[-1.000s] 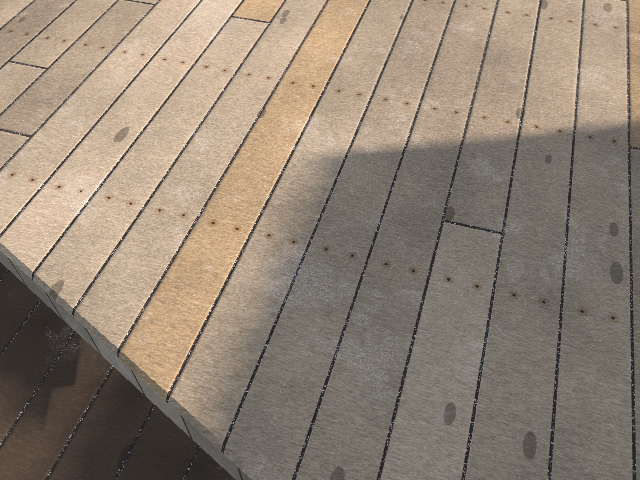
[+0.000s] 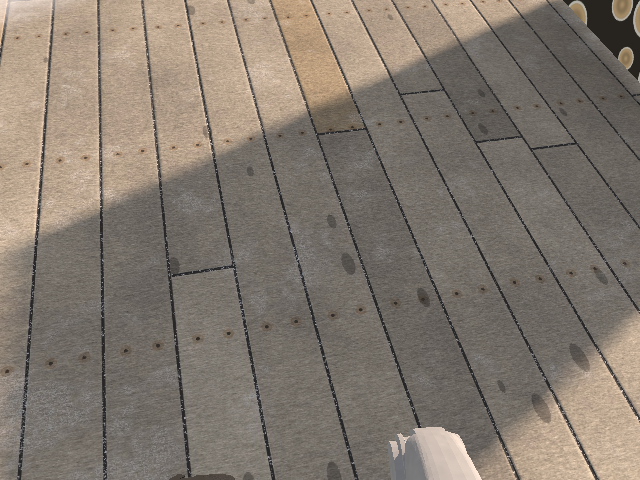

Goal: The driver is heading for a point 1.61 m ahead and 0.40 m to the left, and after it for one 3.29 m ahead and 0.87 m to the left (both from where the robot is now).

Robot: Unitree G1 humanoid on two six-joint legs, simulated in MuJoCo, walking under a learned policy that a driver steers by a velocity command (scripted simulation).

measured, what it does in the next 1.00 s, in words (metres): climbs: right foot 0.13 m higher, then left foot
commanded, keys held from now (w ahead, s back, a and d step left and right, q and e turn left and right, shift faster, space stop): w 0.94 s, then w+q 0.06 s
